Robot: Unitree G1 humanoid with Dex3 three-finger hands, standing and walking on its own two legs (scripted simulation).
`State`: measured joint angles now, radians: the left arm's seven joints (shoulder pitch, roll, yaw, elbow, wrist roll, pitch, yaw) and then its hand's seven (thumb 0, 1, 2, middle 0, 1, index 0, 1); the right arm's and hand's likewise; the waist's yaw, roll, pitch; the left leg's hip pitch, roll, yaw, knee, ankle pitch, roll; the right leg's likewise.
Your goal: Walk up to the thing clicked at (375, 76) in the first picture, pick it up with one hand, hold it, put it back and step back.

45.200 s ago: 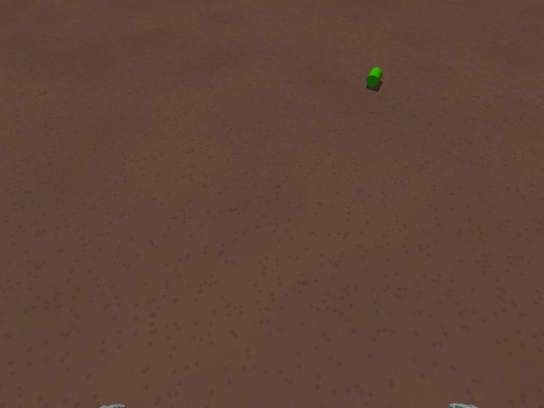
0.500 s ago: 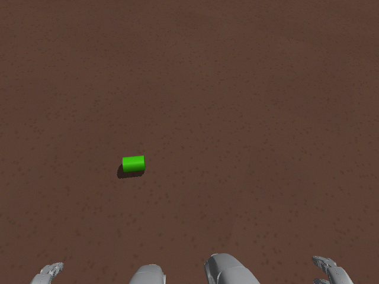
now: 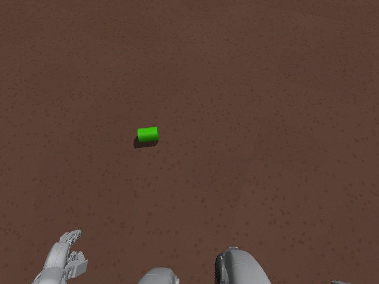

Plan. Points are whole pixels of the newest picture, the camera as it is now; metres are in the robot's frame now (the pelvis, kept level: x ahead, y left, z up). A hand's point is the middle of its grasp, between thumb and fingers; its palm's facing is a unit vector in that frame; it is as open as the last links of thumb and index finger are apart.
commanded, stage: step back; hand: left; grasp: from above
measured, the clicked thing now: (148, 134) +0.90 +0.27 -0.71
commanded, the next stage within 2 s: stand in 1.48 s
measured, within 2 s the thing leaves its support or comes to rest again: neither
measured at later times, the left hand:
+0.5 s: hand out of the picture -0.09 +0.23 -0.13, palm faces -0.06 -0.92 -0.40, open 7.4 cm
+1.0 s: hand out of the picture -0.05 +0.24 -0.13, palm faces -0.02 -0.92 -0.38, open 7.4 cm
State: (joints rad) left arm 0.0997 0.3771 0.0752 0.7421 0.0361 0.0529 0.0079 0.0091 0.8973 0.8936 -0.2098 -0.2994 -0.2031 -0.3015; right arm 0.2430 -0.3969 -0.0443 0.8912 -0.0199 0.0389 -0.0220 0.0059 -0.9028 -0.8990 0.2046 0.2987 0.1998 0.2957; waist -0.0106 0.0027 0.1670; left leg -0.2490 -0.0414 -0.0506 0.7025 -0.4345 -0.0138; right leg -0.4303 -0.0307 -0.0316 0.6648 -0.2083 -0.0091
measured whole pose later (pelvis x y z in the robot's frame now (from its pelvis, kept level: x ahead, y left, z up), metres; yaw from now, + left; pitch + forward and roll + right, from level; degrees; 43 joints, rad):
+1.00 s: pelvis -0.14 -0.03 +0.01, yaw -1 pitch -2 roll +0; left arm 0.19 0.41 0.06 0.97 0.02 -0.03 -0.02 0.01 0.90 0.89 -0.21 -0.30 -0.20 -0.30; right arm 0.25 -0.37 -0.06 0.96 -0.03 -0.01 0.02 0.01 -0.90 -0.90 0.21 0.30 0.20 0.30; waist -0.01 -0.02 0.08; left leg -0.19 0.00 -0.05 0.57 -0.34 -0.02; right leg -0.30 -0.02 -0.01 0.59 -0.31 -0.02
